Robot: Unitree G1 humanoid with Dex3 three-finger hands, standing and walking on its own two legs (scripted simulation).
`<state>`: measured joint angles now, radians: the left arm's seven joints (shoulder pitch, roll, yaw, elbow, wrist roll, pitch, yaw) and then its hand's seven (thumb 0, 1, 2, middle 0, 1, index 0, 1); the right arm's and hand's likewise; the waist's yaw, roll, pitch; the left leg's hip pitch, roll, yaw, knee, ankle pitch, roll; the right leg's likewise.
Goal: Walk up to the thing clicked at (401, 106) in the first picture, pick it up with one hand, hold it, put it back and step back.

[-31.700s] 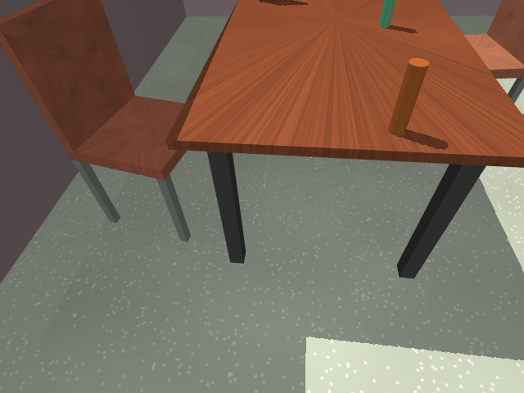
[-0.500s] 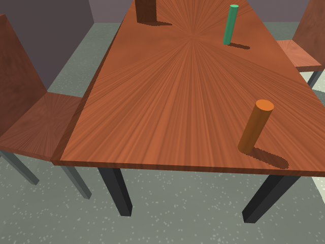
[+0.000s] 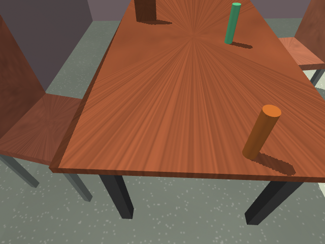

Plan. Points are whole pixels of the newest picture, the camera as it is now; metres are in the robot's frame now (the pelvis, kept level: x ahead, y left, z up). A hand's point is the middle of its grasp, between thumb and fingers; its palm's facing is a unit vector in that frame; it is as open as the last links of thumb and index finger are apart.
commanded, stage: home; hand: right
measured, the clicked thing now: (259, 134) +0.40 -0.22 +0.05
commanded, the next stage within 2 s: stand in 0.36 s
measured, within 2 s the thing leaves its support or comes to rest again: neither
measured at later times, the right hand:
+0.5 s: hand out of the picture +0.07 -0.25 -0.16, palm faces -0.04 +0.93 -0.36, open 17.4 cm
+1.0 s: hand out of the picture +0.06 -0.25 -0.16, palm faces -0.04 +0.94 -0.35, open 8.1 cm
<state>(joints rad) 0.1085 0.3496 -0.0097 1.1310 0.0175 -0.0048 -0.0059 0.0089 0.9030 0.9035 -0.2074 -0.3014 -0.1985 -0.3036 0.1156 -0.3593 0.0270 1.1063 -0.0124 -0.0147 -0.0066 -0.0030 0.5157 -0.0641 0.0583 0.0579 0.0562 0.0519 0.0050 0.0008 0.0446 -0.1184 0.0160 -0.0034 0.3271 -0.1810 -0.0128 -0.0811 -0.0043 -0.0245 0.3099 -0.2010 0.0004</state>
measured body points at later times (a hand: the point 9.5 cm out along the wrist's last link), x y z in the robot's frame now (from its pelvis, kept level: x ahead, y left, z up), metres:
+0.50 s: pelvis +0.00 +0.00 +0.00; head +0.00 +0.00 +0.45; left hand +0.06 +0.30 -0.14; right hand +0.07 -0.30 -0.13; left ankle +0.00 +0.13 -0.75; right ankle -0.02 -0.12 -0.75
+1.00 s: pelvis +0.00 +0.01 +0.00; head +0.00 +0.01 +0.45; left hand +0.06 +0.31 -0.13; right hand +0.07 -0.29 -0.13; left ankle +0.00 +0.13 -0.75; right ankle -0.02 -0.12 -0.75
